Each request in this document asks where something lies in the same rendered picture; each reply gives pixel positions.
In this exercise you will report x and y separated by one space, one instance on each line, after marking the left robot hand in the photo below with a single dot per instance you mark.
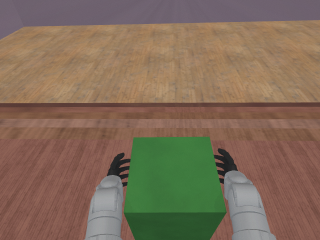
115 170

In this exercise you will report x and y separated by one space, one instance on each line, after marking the robot right forearm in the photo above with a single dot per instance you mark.
247 214

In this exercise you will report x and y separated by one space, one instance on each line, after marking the robot left forearm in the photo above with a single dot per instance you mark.
105 212

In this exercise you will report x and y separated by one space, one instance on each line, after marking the right robot hand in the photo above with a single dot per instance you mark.
227 165

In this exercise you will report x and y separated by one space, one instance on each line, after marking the carton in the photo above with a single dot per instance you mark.
173 189

